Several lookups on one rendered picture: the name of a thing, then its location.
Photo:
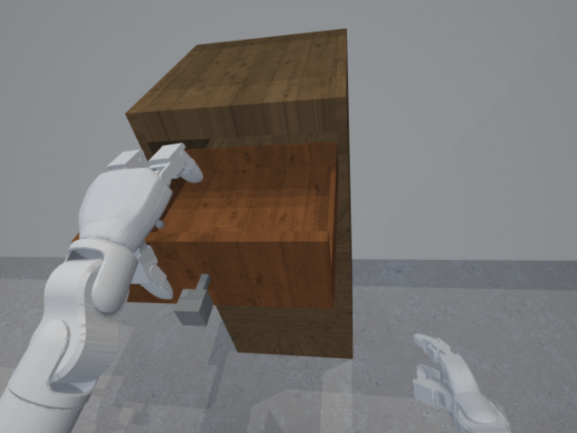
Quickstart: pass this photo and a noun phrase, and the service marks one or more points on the left robot forearm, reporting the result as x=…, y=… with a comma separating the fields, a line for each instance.
x=75, y=342

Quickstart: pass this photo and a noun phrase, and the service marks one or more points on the handle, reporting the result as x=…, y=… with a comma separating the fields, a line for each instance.
x=194, y=306

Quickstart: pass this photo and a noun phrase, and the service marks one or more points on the robot right hand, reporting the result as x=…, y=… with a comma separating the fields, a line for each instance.
x=438, y=388

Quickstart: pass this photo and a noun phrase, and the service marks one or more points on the robot left hand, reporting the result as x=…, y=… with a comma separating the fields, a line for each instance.
x=124, y=205

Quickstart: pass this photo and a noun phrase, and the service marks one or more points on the drawer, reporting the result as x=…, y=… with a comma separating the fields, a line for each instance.
x=262, y=223

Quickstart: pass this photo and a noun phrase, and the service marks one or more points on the cabinet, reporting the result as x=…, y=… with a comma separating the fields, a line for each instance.
x=265, y=91

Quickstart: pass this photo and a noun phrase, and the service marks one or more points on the right robot forearm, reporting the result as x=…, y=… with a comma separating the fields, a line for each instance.
x=473, y=412

